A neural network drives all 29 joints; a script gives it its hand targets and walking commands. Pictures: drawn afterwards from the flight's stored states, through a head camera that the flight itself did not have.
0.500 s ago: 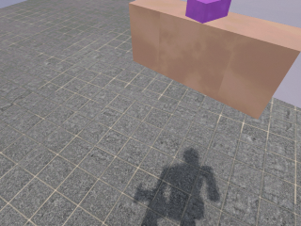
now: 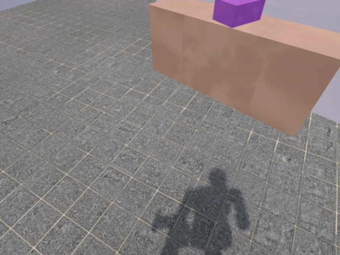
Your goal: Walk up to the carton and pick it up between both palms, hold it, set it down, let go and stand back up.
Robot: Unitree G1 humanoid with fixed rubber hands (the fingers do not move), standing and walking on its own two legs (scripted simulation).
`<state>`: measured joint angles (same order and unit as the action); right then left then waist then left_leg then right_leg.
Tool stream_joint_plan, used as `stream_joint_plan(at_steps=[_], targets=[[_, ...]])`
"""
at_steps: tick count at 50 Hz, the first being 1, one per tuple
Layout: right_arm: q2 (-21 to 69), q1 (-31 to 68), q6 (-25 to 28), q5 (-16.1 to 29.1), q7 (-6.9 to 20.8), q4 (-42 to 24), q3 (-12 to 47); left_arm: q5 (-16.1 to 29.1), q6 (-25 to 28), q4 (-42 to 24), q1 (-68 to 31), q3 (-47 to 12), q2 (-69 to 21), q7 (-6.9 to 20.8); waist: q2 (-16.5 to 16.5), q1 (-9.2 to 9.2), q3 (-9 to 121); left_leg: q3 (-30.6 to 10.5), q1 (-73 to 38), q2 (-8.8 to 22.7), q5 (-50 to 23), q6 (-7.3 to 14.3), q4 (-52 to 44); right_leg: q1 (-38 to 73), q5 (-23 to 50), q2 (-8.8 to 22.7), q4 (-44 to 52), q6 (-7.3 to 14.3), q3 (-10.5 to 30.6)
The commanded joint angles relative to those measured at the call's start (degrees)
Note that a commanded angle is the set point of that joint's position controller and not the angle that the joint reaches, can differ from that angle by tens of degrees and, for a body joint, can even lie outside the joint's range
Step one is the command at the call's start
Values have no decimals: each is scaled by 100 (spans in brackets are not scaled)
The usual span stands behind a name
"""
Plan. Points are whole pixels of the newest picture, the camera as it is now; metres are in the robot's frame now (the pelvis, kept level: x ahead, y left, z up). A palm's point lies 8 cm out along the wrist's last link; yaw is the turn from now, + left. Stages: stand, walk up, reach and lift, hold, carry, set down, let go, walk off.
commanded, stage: stand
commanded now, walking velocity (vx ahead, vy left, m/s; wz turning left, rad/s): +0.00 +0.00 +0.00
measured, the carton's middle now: (238, 9) +1.75 -0.48 -0.04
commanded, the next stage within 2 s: none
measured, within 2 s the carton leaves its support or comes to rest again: neither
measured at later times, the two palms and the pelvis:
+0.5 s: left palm out of the picture +0.07 +0.25 -0.11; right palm out of the picture +0.09 -0.25 -0.11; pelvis +0.00 +0.00 +0.00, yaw +1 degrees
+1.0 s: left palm out of the picture +0.05 +0.26 -0.11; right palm out of the picture +0.06 -0.25 -0.11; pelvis -0.01 +0.00 +0.00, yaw +1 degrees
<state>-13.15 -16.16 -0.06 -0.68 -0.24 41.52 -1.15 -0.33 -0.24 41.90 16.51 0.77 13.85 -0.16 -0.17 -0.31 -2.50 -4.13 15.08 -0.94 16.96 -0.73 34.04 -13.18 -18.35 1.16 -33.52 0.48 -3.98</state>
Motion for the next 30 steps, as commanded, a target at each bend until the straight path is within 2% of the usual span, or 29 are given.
stream_joint_plan(at_steps=[1, 3, 6, 7, 9, 10, 12, 14, 16, 19, 23, 26, 28, 29, 30], targets=[[-856, -6, 126, 6, -35, -503, -190, 9, 113, -461, 95, 223, 849, -20, -8, -13, 97, -506, 116, 386, -917, 170, -646, -48, 480, 500, 927, 176, 663], [-821, -73, 129, 7, -38, -473, -185, 22, 115, -464, 58, 228, 885, -29, 39, 7, 163, -511, 62, 384, -993, 181, -638, 11, 558, 539, 916, 210, 666], [-821, -30, 137, 9, -47, -436, -194, 9, 114, -417, 127, 236, 861, -36, -130, -14, 204, -514, 24, 424, -1189, 196, -651, 65, 852, 527, 827, 189, 657], [-825, -36, 137, 18, -50, -420, -181, 15, 111, -392, 127, 240, 867, -38, -68, -20, 240, -552, 68, 434, -1178, 195, -680, 145, 833, 491, 822, 177, 620], [-869, -23, 133, 9, -56, -415, -190, 7, 104, -395, 128, 228, 830, -40, -144, -33, 241, -528, 97, 444, -1215, 190, -686, 236, 925, 487, 791, 168, 589], [-848, -15, 131, 21, -57, -426, -192, 9, 106, -400, 148, 221, 847, -45, -11, -16, 327, -517, 37, 423, -1259, 189, -640, 215, 945, 503, 800, 179, 589], [-828, -33, 116, 21, -60, -381, -184, 18, 96, -378, 139, 215, 875, -51, -87, 0, 232, -494, 37, 405, -1299, 179, -629, 152, 932, 548, 830, 204, 607], [-826, -40, 108, 13, -66, -381, -189, 13, 104, -355, 133, 212, 876, -51, 14, -11, 259, -472, -59, 400, -1289, 171, -600, 124, 979, 558, 854, 218, 624], [-862, 1, 106, 16, -70, -358, -202, 9, 97, -339, 113, 204, 850, -52, -127, -24, 196, -510, -6, 421, -1225, 177, -660, 116, 893, 537, 851, 200, 607], [-828, -45, 96, 24, -59, -324, -186, 22, 88, -294, 151, 198, 867, -57, 23, -1, 127, -537, 45, 415, -1166, 166, -673, 104, 771, 539, 905, 172, 589], [-872, 24, 93, 9, -61, -298, -178, 27, 83, -279, 104, 198, 853, -47, 30, -10, 73, -527, 100, 370, -821, 181, -700, 19, 388, 533, 1058, 199, 657], [-834, -53, 96, 4, -62, -235, -165, 19, 95, -233, 156, 219, 916, -53, 93, -2, -102, -506, 73, 347, -903, 155, -695, -89, 388, 575, 1136, 207, 678], [-852, -27, 109, 0, -66, -197, -162, 17, 98, -229, 164, 224, 909, -49, -66, -6, -76, -535, 113, 399, -942, 162, -733, 12, 497, 553, 1074, 210, 660], [-852, -45, 114, 10, -69, -207, -160, 21, 101, -236, 177, 227, 927, -51, 7, -27, 39, -532, 111, 383, -870, 158, -742, 99, 450, 558, 1091, 221, 663], [-855, -62, 111, 18, -65, -180, -172, 11, 99, -236, 128, 227, 928, -55, -68, -2, -99, -525, 188, 355, -832, 154, -759, 45, 412, 569, 1110, 213, 642]])
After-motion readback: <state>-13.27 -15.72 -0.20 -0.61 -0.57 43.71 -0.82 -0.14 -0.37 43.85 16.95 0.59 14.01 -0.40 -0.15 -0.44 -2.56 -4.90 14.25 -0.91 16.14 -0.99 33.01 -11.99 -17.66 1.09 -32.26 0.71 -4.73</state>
